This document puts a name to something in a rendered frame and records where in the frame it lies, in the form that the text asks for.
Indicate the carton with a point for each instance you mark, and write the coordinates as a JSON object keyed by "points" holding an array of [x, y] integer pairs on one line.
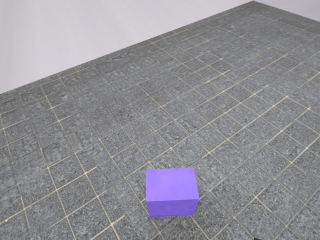
{"points": [[171, 192]]}

